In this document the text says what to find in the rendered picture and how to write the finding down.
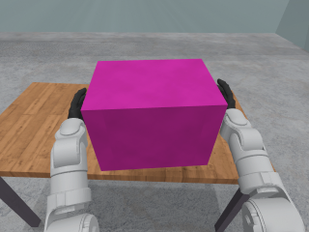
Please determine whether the left robot forearm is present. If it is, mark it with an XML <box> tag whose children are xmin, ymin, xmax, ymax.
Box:
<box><xmin>43</xmin><ymin>118</ymin><xmax>92</xmax><ymax>232</ymax></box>

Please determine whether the right robot forearm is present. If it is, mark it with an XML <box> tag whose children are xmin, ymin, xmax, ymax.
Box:
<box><xmin>219</xmin><ymin>108</ymin><xmax>305</xmax><ymax>232</ymax></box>

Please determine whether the left robot upper arm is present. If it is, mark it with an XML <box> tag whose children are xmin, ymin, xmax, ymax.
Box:
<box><xmin>46</xmin><ymin>213</ymin><xmax>99</xmax><ymax>232</ymax></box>

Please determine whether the right robot upper arm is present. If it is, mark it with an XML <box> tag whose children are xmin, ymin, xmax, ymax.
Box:
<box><xmin>241</xmin><ymin>197</ymin><xmax>304</xmax><ymax>232</ymax></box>

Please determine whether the carton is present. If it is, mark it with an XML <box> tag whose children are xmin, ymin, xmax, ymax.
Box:
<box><xmin>80</xmin><ymin>58</ymin><xmax>228</xmax><ymax>171</ymax></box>

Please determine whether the right robot hand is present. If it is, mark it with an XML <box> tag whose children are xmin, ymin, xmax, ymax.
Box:
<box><xmin>217</xmin><ymin>78</ymin><xmax>236</xmax><ymax>109</ymax></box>

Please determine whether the left robot hand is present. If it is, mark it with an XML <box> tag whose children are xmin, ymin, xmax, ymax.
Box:
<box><xmin>68</xmin><ymin>87</ymin><xmax>87</xmax><ymax>124</ymax></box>

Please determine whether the table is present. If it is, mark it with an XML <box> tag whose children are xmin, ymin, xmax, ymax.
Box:
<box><xmin>0</xmin><ymin>82</ymin><xmax>276</xmax><ymax>232</ymax></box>

